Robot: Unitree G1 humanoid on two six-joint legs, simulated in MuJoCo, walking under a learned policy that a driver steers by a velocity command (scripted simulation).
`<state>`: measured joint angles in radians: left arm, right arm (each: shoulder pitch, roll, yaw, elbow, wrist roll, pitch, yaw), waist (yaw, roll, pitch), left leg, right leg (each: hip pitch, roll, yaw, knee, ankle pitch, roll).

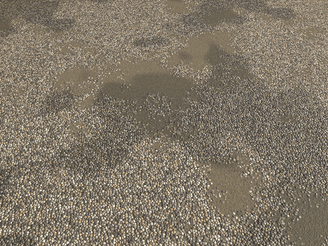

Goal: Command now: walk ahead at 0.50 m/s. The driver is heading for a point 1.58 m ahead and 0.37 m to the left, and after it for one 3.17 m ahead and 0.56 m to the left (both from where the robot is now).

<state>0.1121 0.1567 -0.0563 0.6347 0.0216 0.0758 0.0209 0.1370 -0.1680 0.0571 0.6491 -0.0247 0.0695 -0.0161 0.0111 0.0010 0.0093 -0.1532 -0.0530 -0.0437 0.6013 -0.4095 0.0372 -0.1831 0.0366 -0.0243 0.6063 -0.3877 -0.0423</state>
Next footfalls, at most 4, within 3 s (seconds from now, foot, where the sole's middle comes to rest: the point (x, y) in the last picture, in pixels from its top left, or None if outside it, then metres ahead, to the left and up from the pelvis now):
none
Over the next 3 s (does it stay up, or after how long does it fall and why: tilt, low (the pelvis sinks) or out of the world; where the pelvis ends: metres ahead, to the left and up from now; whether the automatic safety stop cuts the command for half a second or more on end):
stays up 0.01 0.00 0.00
